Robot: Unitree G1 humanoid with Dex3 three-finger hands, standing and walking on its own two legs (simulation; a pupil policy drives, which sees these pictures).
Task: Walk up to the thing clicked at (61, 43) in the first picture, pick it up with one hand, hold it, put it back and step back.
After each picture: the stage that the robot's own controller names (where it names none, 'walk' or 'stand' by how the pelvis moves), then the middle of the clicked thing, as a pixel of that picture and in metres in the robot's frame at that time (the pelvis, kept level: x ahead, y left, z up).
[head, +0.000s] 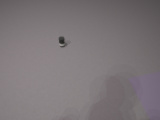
stand; (61, 42) +1.40 +0.27 -0.72
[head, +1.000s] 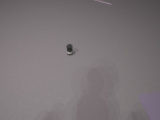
walk; (69, 49) +1.29 +0.16 -0.71
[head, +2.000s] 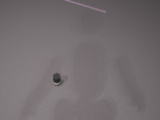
walk; (56, 79) +0.82 +0.21 -0.71
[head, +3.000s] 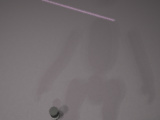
walk; (54, 113) +0.48 +0.23 -0.70
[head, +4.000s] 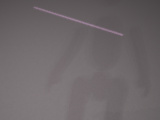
stand; out of the picture +0.35 +0.20 -0.72
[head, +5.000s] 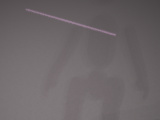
stand; out of the picture +0.34 +0.22 -0.72
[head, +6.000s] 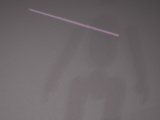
stand; out of the picture +0.34 +0.21 -0.73
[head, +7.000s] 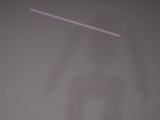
stand; out of the picture +0.33 +0.21 -0.73
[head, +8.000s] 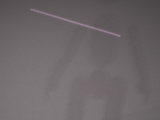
stand; out of the picture +0.33 +0.21 -0.73
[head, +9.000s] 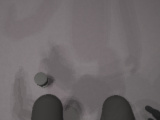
go down; (41, 80) +0.40 +0.20 -0.43
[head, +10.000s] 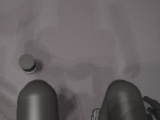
go down; (28, 64) +0.42 +0.23 -0.31
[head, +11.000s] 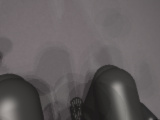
close in; out of the picture +0.41 +0.27 -0.23
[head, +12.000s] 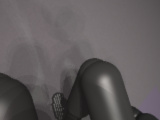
close; out of the picture +0.40 +0.28 -0.22
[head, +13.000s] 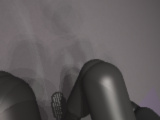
lift; out of the picture +0.38 +0.27 -0.23
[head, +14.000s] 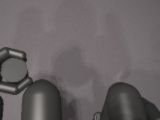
lift; (16, 74) +0.33 +0.24 -0.07
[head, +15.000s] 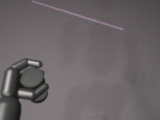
hold; (35, 86) +0.32 +0.17 +0.05
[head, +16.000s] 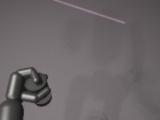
hold; (39, 90) +0.32 +0.17 +0.00
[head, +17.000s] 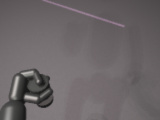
crouch; (41, 91) +0.32 +0.17 +0.00
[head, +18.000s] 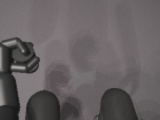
crouch; (26, 59) +0.42 +0.19 -0.09
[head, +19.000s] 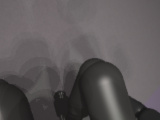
lower; out of the picture +0.41 +0.29 -0.23
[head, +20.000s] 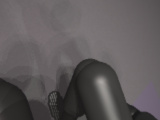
lower; out of the picture +0.41 +0.29 -0.23
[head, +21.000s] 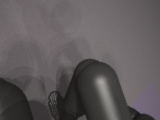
lower; out of the picture +0.41 +0.29 -0.23
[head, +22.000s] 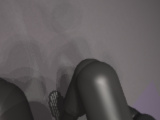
lower; out of the picture +0.41 +0.29 -0.23
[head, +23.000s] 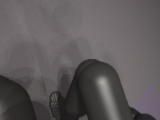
loosen; out of the picture +0.41 +0.28 -0.23
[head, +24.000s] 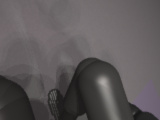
withdraw; out of the picture +0.40 +0.28 -0.23
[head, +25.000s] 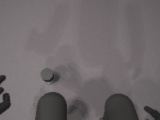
walk; (48, 76) +0.44 +0.20 -0.43
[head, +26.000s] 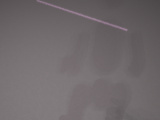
stand; out of the picture +0.37 +0.17 -0.66
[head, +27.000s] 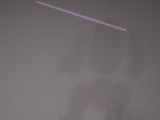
stand; out of the picture +0.37 +0.18 -0.67
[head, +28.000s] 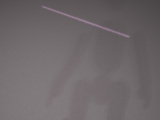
stand; out of the picture +0.38 +0.16 -0.71
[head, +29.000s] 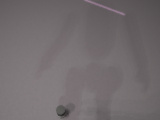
walk; (61, 111) +0.43 +0.14 -0.71
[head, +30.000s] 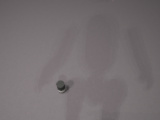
walk; (61, 87) +0.63 +0.21 -0.69
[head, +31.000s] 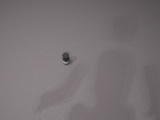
stand; (65, 58) +0.99 +0.18 -0.70
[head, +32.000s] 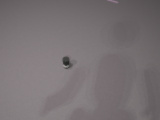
stand; (66, 62) +1.00 +0.18 -0.71
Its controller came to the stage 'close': yes
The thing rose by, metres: 0.71
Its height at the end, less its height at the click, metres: +0.00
